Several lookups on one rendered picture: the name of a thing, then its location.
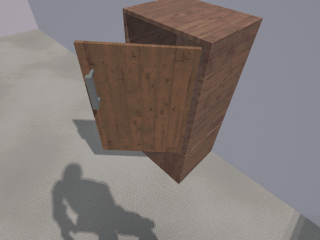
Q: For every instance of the cupboard door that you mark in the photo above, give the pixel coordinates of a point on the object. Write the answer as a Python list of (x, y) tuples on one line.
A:
[(145, 93)]

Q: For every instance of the handle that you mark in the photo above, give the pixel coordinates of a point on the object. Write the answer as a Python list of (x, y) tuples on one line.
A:
[(95, 100)]

